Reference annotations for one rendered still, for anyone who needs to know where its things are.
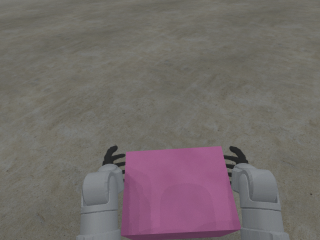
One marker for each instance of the robot right forearm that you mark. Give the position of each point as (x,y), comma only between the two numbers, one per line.
(260,203)

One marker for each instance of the robot right hand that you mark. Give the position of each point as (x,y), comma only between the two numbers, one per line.
(240,159)

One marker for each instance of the carton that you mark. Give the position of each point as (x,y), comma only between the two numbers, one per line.
(181,193)

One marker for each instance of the robot left hand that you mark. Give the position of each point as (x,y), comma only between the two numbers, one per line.
(108,158)

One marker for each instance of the robot left forearm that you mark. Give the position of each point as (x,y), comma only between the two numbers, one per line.
(99,204)

